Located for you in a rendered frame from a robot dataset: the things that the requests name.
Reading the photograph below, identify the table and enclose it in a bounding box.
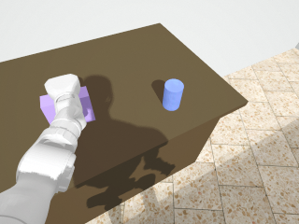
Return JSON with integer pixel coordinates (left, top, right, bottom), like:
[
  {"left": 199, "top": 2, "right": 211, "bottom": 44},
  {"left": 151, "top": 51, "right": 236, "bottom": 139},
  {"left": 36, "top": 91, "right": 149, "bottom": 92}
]
[{"left": 0, "top": 23, "right": 249, "bottom": 224}]

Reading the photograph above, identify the sponge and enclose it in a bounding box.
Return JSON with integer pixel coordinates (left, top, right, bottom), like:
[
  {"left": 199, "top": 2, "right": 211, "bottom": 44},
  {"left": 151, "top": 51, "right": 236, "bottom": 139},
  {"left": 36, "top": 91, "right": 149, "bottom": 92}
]
[{"left": 39, "top": 86, "right": 95, "bottom": 124}]

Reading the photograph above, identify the left robot forearm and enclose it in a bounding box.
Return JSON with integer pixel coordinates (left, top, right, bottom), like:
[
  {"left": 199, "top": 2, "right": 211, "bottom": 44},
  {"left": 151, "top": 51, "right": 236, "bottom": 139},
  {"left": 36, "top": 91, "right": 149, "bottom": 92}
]
[{"left": 16, "top": 91, "right": 87, "bottom": 183}]

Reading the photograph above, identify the robot left upper arm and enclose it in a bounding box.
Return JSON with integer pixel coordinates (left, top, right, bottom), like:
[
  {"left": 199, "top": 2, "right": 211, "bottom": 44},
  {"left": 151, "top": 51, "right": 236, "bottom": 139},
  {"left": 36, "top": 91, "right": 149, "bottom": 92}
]
[{"left": 0, "top": 143, "right": 77, "bottom": 224}]

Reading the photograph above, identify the left robot hand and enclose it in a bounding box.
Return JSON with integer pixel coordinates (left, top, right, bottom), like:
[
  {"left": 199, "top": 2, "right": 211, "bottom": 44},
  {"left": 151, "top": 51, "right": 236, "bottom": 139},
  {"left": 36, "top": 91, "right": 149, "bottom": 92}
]
[{"left": 44, "top": 74, "right": 80, "bottom": 101}]

